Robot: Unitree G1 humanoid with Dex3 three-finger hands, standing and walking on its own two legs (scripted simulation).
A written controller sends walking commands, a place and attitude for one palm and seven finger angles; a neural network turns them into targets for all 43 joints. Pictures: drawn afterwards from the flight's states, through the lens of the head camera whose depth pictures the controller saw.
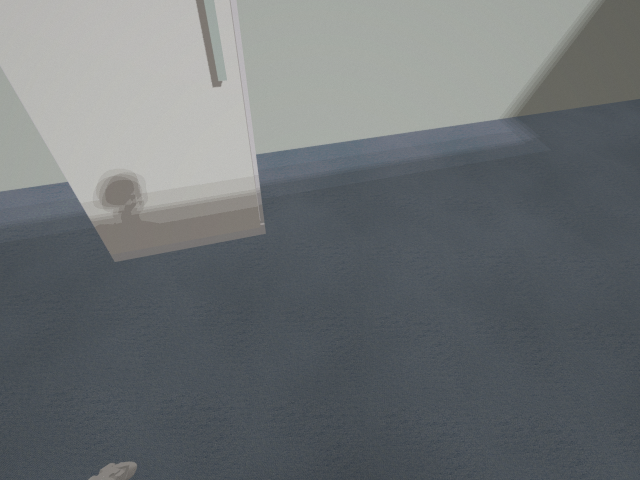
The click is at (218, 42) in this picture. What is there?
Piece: fridge door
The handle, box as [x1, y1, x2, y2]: [204, 0, 226, 80]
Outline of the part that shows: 204,0 218,80 225,80 226,76 213,0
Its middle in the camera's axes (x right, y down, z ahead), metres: -0.28 -0.62 +0.95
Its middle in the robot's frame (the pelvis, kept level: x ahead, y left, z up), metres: +1.13 +0.36 +0.20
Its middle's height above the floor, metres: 0.97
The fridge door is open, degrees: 0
